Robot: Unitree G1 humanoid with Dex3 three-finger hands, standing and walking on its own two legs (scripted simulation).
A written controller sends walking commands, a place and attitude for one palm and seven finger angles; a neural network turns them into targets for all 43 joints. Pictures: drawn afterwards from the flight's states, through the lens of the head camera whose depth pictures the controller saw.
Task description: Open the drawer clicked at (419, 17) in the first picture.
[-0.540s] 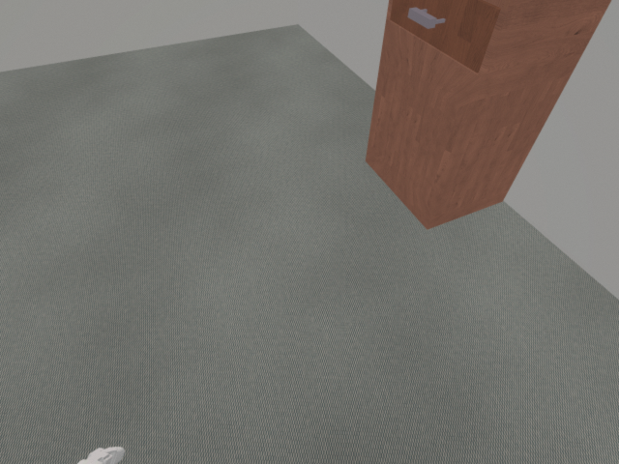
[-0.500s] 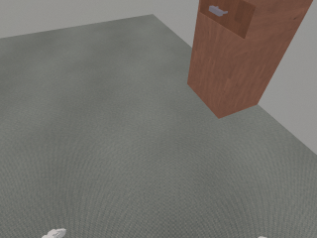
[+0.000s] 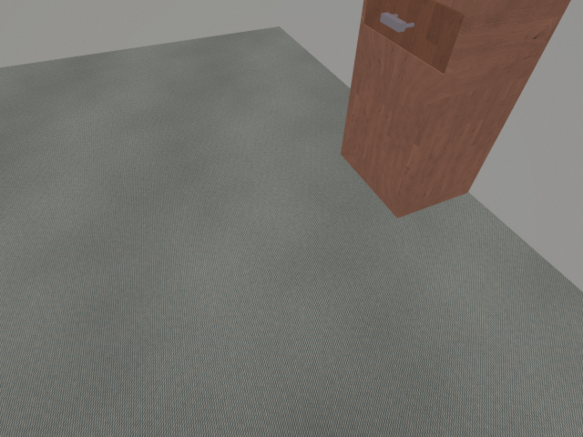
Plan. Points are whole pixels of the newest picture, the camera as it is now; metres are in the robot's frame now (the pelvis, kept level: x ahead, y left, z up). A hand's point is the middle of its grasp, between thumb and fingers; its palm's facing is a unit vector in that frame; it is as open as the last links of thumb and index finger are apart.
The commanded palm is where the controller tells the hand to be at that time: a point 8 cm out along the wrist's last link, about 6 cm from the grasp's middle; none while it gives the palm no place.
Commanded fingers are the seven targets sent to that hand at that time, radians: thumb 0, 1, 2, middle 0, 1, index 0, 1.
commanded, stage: stand and wait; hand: left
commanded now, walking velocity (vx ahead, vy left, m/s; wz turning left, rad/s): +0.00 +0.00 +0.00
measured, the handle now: (397, 21) +1.45 -0.30 +0.02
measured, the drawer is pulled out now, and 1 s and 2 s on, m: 0.00 0.00 0.00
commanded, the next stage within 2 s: look at it before walking up in 0.28 s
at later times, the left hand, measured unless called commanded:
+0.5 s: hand out of the picture +0.07 +0.24 -0.15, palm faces -0.04 -0.94 -0.33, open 7.4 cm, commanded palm none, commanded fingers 0.00 0.90 0.90 -0.20 -0.30 -0.20 -0.30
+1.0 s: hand out of the picture +0.07 +0.24 -0.15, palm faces -0.04 -0.94 -0.34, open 7.4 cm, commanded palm none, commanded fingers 0.00 0.90 0.90 -0.20 -0.30 -0.20 -0.30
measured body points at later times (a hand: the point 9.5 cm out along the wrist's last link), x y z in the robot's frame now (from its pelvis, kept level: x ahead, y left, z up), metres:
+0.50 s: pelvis -0.01 +0.00 +0.00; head -0.01 +0.00 +0.45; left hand +0.07 +0.29 -0.13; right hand +0.07 -0.30 -0.13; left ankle -0.01 +0.12 -0.74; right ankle +0.00 -0.13 -0.74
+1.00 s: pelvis +0.00 +0.00 +0.00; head +0.00 -0.01 +0.45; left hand +0.07 +0.29 -0.13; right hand +0.08 -0.30 -0.13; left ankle -0.01 +0.12 -0.74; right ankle +0.00 -0.13 -0.74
